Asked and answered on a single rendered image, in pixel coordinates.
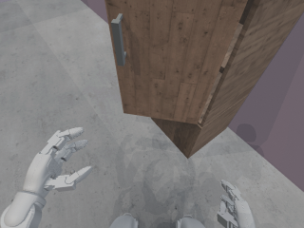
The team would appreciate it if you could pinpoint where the left robot thigh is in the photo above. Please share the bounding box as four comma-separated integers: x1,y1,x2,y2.
109,216,139,228

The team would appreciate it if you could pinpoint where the robot left hand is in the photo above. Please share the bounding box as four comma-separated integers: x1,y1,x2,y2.
22,127,93,198

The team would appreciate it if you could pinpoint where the left robot forearm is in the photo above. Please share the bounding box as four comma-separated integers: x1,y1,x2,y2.
0,191,47,228

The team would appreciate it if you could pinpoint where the robot right shin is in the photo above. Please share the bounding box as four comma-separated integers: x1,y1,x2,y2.
183,215,192,219

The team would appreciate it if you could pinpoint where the robot right hand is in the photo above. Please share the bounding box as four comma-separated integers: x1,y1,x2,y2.
217,180,256,228

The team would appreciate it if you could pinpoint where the cupboard door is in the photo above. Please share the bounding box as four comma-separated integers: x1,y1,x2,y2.
104,0,248,124

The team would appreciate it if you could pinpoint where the handle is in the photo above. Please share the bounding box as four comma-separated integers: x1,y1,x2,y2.
111,13,126,67

